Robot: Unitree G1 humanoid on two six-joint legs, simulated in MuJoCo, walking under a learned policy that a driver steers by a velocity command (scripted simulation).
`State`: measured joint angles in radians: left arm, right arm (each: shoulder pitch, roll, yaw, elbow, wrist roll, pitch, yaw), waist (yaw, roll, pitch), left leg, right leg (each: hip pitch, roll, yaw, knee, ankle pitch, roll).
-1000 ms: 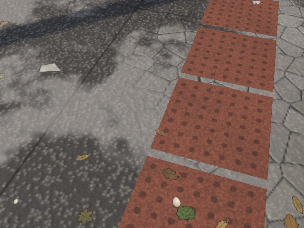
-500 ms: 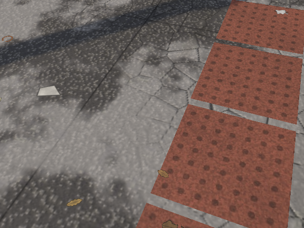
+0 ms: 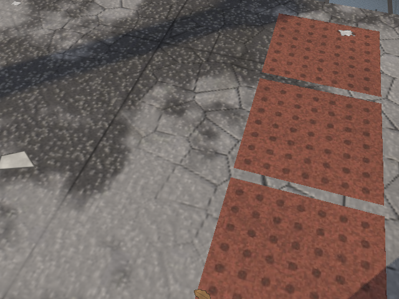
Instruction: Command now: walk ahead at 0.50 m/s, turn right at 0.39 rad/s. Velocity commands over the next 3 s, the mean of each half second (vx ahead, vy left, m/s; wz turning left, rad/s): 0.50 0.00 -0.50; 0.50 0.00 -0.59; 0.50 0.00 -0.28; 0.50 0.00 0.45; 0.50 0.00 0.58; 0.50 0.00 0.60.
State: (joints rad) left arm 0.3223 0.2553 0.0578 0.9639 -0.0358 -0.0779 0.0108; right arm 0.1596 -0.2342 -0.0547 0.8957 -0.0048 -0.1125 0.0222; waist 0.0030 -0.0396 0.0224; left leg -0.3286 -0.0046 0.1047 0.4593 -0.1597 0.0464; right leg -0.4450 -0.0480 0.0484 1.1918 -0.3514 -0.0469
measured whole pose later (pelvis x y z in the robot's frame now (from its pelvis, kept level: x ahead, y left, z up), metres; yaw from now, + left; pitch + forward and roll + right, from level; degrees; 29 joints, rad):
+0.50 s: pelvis +0.26 -0.07 -0.02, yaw -17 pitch +1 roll +1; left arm 0.13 0.26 0.09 0.76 -0.02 -0.05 -0.04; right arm 0.25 -0.27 -0.06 0.93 0.03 -0.10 -0.01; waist -0.01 0.00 0.06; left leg -0.24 0.06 0.05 1.18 -0.47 -0.01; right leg -0.46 0.05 -0.06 0.63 -0.20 -0.12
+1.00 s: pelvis +0.54 -0.13 -0.01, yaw -34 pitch +2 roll +1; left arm 0.35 0.28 0.07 0.76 -0.03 -0.04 0.02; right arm 0.08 -0.26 -0.06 0.76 -0.01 -0.13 0.02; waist 0.04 -0.03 0.00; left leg -0.41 -0.03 0.02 0.53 -0.16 0.02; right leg -0.32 0.07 0.15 1.10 -0.48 -0.04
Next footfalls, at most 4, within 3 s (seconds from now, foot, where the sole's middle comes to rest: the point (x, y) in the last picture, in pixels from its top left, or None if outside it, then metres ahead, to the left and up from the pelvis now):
0.42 right None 0.36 -0.17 -0.77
0.92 left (228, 237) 0.70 -0.09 -0.77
1.42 right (334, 232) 0.72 -0.48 -0.77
1.94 left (299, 152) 1.11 -0.42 -0.77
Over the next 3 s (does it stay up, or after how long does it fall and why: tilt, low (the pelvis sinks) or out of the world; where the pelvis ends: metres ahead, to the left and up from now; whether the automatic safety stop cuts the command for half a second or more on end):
stays up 1.48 -0.53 -0.02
